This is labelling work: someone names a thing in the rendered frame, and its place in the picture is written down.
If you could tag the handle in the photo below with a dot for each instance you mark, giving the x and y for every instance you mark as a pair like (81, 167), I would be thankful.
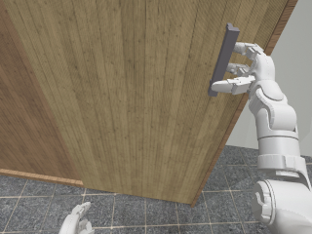
(224, 56)

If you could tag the wardrobe door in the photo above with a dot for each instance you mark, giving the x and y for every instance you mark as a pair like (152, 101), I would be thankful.
(30, 139)
(127, 82)

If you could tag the right robot forearm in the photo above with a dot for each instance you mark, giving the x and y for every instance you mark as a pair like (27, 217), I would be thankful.
(277, 134)

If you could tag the robot right upper arm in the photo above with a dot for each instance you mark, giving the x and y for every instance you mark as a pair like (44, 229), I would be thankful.
(284, 207)

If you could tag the robot right hand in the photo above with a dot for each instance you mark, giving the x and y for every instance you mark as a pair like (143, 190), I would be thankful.
(262, 68)

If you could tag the robot left hand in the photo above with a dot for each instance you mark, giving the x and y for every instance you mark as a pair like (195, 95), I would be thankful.
(72, 223)

